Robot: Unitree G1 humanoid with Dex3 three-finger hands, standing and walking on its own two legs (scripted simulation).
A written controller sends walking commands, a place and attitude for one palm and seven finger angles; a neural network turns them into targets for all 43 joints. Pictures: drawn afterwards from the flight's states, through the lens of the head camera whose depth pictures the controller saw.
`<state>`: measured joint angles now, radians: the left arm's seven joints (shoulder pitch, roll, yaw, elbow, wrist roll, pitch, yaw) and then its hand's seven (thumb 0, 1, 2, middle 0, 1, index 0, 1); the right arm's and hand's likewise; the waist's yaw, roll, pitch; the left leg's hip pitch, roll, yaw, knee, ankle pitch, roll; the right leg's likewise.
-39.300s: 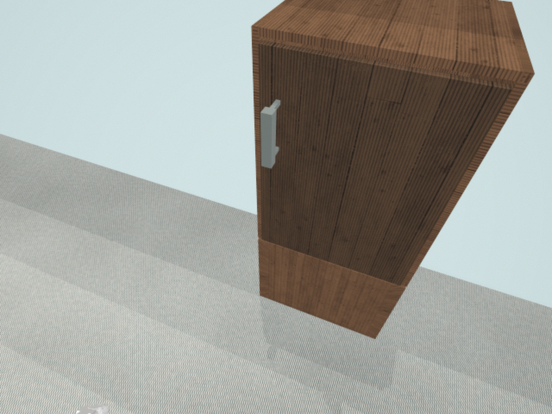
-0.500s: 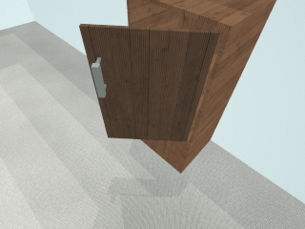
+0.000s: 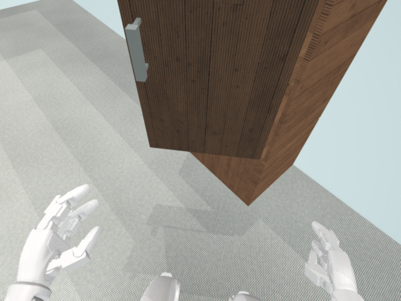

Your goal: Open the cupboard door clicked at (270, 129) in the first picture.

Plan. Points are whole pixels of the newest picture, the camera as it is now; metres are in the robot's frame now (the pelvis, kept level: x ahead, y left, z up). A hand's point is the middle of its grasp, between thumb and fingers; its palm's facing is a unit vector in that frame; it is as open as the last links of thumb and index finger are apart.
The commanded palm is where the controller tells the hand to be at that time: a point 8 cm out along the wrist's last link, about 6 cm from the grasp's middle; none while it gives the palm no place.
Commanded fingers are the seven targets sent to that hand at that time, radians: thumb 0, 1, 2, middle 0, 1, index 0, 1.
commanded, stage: raise the hand with hooked fingers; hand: left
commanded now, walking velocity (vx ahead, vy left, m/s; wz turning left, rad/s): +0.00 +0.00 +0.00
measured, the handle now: (139, 50) +0.63 +0.22 +0.15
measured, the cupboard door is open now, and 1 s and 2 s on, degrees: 41 41 41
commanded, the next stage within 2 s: move the hooked fingers beside the handle in 1.64 s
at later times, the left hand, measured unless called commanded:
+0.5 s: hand (62, 205) +0.24 +0.26 +0.10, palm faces +0.00 -1.00 -0.05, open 11.9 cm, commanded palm +0.22 +0.31 +0.11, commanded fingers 0.00 -0.24 0.41 -0.28 -1.03 -0.28 -1.03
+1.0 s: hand (34, 160) +0.28 +0.30 +0.15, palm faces +0.02 -1.00 -0.04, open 13.9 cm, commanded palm +0.26 +0.35 +0.16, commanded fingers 0.00 -0.50 0.30 -0.30 -1.20 -0.30 -1.20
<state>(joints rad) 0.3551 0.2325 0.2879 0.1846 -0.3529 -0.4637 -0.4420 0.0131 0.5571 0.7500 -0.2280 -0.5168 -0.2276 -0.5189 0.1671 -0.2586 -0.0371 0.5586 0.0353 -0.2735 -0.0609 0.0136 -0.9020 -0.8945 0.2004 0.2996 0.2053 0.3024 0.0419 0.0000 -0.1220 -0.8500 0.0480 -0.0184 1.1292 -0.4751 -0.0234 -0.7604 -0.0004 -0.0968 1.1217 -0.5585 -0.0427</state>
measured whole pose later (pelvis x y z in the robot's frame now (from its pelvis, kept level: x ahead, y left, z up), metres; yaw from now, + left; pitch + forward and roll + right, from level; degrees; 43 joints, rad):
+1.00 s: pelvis +0.01 +0.03 +0.06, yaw +0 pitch +4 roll -2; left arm -0.01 0.40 0.40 0.28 -0.34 -0.15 -0.47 -0.01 -0.48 0.31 -0.30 -1.19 -0.30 -1.19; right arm 0.26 -0.26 0.06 0.59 0.05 -0.24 -0.10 0.01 -0.90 -0.89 0.20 0.30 0.21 0.30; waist 0.02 0.03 -0.06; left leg -0.52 0.02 0.01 0.79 -0.35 0.02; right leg -0.41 -0.01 -0.08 0.73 -0.39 0.01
